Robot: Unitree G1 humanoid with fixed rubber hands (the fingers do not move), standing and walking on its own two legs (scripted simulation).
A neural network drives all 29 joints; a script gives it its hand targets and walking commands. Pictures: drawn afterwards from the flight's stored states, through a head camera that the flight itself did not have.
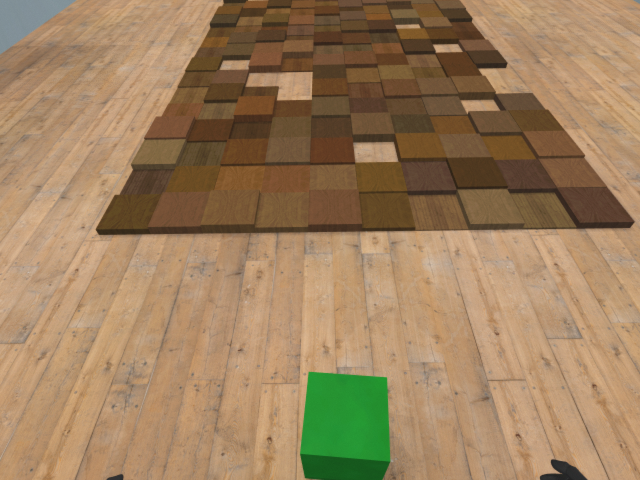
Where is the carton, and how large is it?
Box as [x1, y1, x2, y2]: [300, 372, 389, 479]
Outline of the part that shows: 309,372 300,455 305,477 319,479 382,479 389,463 386,377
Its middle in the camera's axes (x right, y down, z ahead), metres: +0.07 +0.52 +1.05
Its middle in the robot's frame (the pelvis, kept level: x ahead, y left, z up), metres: +0.39 -0.04 -0.66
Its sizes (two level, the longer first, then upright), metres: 0.210 0.200 0.250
